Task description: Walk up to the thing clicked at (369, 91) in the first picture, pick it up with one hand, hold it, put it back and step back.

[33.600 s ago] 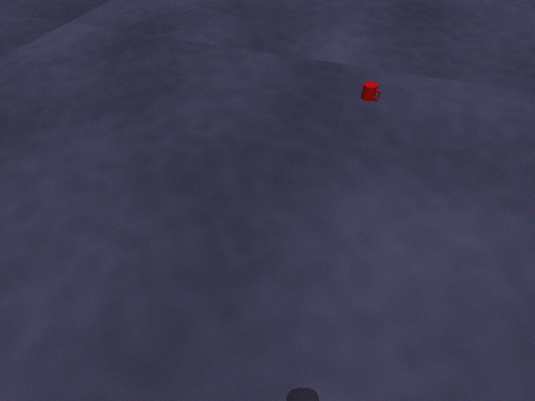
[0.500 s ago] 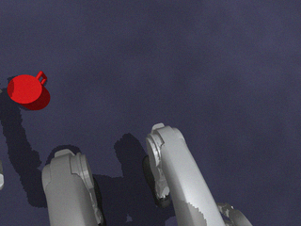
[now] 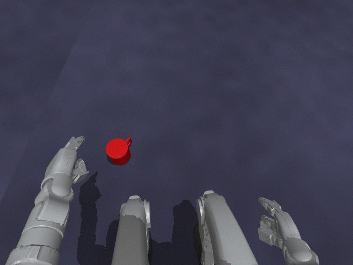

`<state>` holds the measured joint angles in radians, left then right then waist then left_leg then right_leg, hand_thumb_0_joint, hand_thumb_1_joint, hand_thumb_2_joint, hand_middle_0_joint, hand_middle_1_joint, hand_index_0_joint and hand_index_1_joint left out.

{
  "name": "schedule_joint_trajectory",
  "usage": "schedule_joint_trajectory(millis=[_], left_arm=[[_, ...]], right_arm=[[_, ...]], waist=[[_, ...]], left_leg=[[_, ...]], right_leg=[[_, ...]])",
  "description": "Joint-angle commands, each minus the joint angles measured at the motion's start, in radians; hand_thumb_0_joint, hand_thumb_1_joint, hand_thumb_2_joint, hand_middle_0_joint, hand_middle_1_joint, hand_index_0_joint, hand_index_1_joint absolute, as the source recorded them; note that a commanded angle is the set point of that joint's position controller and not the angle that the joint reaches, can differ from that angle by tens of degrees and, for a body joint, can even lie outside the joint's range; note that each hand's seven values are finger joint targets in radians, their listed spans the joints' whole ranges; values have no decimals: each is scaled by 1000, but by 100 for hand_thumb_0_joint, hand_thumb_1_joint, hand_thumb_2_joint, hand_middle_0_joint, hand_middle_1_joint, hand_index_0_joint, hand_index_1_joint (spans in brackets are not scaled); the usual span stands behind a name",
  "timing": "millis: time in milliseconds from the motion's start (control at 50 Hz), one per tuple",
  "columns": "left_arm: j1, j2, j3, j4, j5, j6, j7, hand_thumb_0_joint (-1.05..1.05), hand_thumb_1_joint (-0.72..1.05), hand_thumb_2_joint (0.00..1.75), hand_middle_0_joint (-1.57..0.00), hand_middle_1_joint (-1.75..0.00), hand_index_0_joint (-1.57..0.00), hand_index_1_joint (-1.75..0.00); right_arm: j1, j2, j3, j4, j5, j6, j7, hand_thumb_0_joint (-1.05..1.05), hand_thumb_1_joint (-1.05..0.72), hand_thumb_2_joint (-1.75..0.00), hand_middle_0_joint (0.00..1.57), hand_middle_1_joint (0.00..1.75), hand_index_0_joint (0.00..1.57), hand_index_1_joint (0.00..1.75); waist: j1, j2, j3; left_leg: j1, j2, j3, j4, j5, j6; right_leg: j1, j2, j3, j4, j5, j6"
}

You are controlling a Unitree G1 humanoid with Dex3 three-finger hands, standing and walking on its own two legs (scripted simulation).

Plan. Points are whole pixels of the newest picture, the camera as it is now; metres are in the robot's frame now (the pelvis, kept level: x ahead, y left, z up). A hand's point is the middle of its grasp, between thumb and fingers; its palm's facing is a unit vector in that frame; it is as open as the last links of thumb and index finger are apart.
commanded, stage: home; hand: left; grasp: from above
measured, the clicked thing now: (121, 149) +0.55 +0.20 -0.49
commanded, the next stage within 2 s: none
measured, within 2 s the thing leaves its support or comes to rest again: neither
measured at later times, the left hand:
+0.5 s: hand (63, 201) +0.25 +0.19 +0.08, palm faces +0.10 -0.97 -0.22, open 7.4 cm
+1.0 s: hand (48, 229) +0.21 +0.19 +0.12, palm faces +0.12 -0.97 -0.20, open 7.4 cm
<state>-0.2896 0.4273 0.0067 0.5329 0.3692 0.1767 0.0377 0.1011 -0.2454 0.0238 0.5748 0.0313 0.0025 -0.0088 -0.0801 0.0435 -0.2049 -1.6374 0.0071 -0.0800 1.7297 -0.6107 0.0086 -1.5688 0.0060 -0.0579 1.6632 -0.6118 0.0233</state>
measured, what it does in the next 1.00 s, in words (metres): rises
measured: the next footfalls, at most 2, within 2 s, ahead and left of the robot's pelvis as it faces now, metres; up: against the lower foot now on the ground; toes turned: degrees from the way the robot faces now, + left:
none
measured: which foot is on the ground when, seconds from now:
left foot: down 0.00-1.00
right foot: down 0.00-1.00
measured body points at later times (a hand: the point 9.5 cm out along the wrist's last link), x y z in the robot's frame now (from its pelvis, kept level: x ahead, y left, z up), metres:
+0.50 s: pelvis +0.06 +0.00 +0.16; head +0.11 +0.01 +0.60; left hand +0.25 +0.24 +0.10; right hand +0.22 -0.24 +0.08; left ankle +0.07 +0.11 -0.51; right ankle +0.07 -0.14 -0.51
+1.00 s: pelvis +0.07 +0.00 +0.17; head +0.08 +0.00 +0.62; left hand +0.21 +0.24 +0.14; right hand +0.26 -0.23 +0.12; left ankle +0.07 +0.11 -0.51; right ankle +0.07 -0.14 -0.51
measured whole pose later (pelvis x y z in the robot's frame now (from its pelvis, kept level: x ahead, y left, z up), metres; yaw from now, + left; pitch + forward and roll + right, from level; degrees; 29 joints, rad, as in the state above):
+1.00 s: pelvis +0.07 +0.00 +0.17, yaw +4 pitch +9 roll -3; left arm 0.50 0.22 0.02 -0.10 -0.05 0.44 0.02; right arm 0.27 -0.22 0.05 0.52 0.00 -0.22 -0.18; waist -0.03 0.05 -0.16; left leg -0.69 0.01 -0.07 1.00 -0.48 0.00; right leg -0.62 0.00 -0.06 0.92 -0.47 0.01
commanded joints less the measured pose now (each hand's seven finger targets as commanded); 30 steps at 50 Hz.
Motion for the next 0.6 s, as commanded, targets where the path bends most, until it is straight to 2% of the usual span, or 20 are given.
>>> schedule_joint_trajectory(millis=[0, 40, 80, 120, 140, 180, 220, 240, 260, 280, 300, 320, 380, 400, 420, 440, 460, 500, 540, 580], left_arm=[[-90, 113, 75, -255, -110, 5, 49, 0, 91, 92, -21, -31, -20, -31], [-12, 99, 87, -297, -167, 22, 56, 0, 90, 91, -20, -30, -20, -30], [18, 97, 103, -362, -217, 36, 65, 0, 90, 90, -20, -30, -20, -30], [95, 46, 81, -386, -255, 53, 67, 0, 90, 90, -20, -30, -20, -30], [128, 52, 100, -407, -275, 62, 72, 0, 90, 90, -20, -30, -20, -30], [178, 15, 86, -441, -305, 82, 71, 0, 90, 90, -20, -30, -20, -30], [237, 2, 105, -477, -334, 103, 72, 0, 90, 90, -20, -30, -20, -30], [279, -18, 99, -497, -350, 114, 72, 0, 90, 90, -20, -30, -20, -30], [308, -38, 94, -503, -366, 124, 69, 0, 90, 90, -20, -30, -20, -30], [340, -29, 115, -525, -379, 133, 70, 0, 90, 90, -20, -30, -20, -30], [393, -52, 95, -542, -388, 145, 67, 0, 90, 90, -20, -30, -20, -30], [397, -53, 106, -562, -400, 152, 65, 0, 90, 90, -20, -30, -20, -30], [516, -80, 103, -621, -422, 175, 56, 0, 90, 90, -20, -30, -20, -30], [557, -86, 99, -648, -424, 183, 53, 0, 90, 90, -20, -30, -20, -30], [582, -97, 88, -676, -426, 189, 50, 0, 90, 90, -20, -30, -20, -30], [615, -87, 105, -700, -431, 197, 50, 0, 90, 90, -20, -30, -20, -30], [647, -104, 85, -721, -432, 203, 44, 0, 90, 90, -20, -30, -20, -30], [707, -105, 87, -769, -433, 212, 38, 0, 90, 90, -20, -30, -20, -30], [738, -117, 73, -793, -431, 216, 28, 0, 90, 90, -20, -30, -20, -30], [765, -113, 78, -819, -429, 220, 19, 0, 90, 90, -20, -30, -20, -30]], right_arm=[[67, -152, -66, -92, 9, -70, -42, 0, -90, -90, 20, 30, 20, 30], [57, -144, -62, -110, 11, -85, -53, 0, -90, -90, 20, 30, 20, 30], [49, -135, -58, -115, 11, -100, -66, 0, -90, -90, 20, 30, 20, 30], [53, -123, -50, -117, 10, -115, -78, 0, -90, -90, 20, 30, 20, 30], [57, -119, -45, -126, 12, -120, -86, 0, -90, -90, 20, 30, 20, 30], [68, -110, -37, -119, 11, -130, -100, 0, -90, -90, 20, 30, 20, 30], [83, -105, -33, -123, 7, -141, -115, 0, -90, -90, 20, 30, 20, 30], [87, -99, -26, -128, 8, -147, -123, 0, -90, -90, 20, 30, 20, 30], [94, -95, -24, -122, 7, -152, -129, 0, -90, -90, 20, 30, 20, 30], [97, -99, -24, -132, 6, -158, -137, 0, -90, -90, 20, 30, 20, 30], [105, -91, -19, -136, 7, -163, -144, 0, -90, -90, 20, 30, 20, 30], [112, -94, -20, -139, 4, -167, -148, 0, -90, -90, 20, 30, 20, 30], [125, -86, -17, -157, 1, -181, -160, 0, -90, -90, 20, 30, 20, 30], [127, -87, -19, -167, 1, -185, -164, 0, -90, -90, 20, 30, 20, 30], [129, -83, -19, -173, -1, -191, -168, 0, -90, -90, 20, 30, 20, 30], [131, -83, -18, -182, -1, -193, -172, 0, -90, -90, 20, 30, 20, 30], [133, -83, -19, -182, -4, -200, -173, 0, -90, -90, 20, 30, 20, 30], [133, -82, -21, -201, -5, -210, -177, 0, -90, -90, 20, 30, 20, 30], [133, -81, -23, -206, -8, -218, -178, 0, -90, -90, 20, 30, 20, 30], [131, -83, -27, -214, -11, -225, -181, 0, -90, -90, 20, 30, 20, 30]], waist=[[-27, 93, -405], [-17, 69, -389], [-10, 79, -399], [-20, 64, -359], [-6, 61, -353], [-13, 55, -324], [-8, 65, -305], [0, 49, -295], [-6, 53, -269], [2, 45, -268], [0, 37, -250], [-1, 38, -240], [16, 50, -188], [22, 55, -171], [16, 58, -150], [26, 45, -138], [21, 45, -131], [26, 28, -112], [23, 33, -80], [29, 21, -60]], left_leg=[[513, 5, -26, -388, 28, 15], [562, 4, -28, -438, 29, 16], [629, 5, -14, -476, 67, 15], [668, 6, -13, -516, 102, 14], [694, 2, -9, -539, 114, 15], [743, 6, -5, -579, 159, 13], [789, 7, -2, -620, 191, 11], [812, 4, -1, -641, 211, 10], [826, 4, 7, -656, 240, 10], [853, 3, 9, -675, 258, 11], [874, 0, 15, -692, 294, 10], [892, 1, 20, -709, 315, 10], [955, 1, 21, -780, 342, 3], [978, 1, 18, -806, 341, 0], [985, 0, 21, -818, 353, 1], [1005, 0, 23, -833, 355, 2], [1015, 1, 22, -844, 376, 0], [1034, 0, 20, -859, 401, 3], [1048, 1, 18, -879, 401, 2], [1061, 3, 16, -895, 401, 3]], right_leg=[[324, 17, 8, -316, 96, -47], [394, 17, 15, -374, 93, -46], [464, 17, 22, -425, 124, -45], [514, 18, 23, -469, 154, -45], [557, 18, 25, -501, 164, -44], [609, 17, 27, -546, 203, -42], [673, 17, 29, -590, 231, -41], [706, 17, 26, -614, 245, -40], [734, 19, 25, -638, 270, -39], [768, 19, 23, -661, 286, -38], [800, 21, 21, -685, 316, -38], [823, 22, 20, -703, 336, -37], [880, 24, 9, -759, 350, -37], [893, 25, 6, -777, 347, -37], [907, 26, 3, -795, 357, -38], [925, 28, -1, -812, 360, -36], [934, 31, -5, -817, 370, -39], [957, 32, -13, -834, 392, -37], [960, 34, -19, -852, 387, -37], [967, 37, -24, -861, 381, -36]])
